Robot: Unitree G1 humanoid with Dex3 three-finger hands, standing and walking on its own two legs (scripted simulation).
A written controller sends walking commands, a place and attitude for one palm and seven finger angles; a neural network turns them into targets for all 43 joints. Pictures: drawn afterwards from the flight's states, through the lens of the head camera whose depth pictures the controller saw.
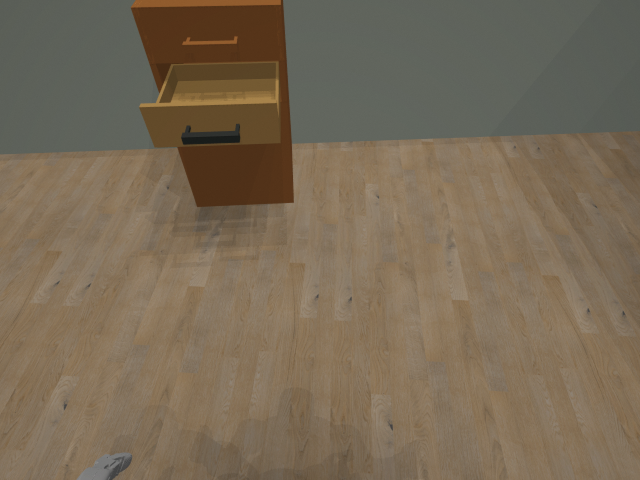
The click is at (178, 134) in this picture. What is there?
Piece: drawer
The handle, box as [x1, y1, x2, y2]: [181, 124, 239, 144]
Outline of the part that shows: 239,124 236,124 234,131 190,132 190,127 188,125 186,126 185,132 182,133 181,138 183,144 239,142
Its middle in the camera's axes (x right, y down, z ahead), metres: -0.32 -0.31 +1.13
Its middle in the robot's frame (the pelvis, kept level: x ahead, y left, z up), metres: +1.02 +0.37 -0.19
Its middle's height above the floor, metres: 0.58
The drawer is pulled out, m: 0.26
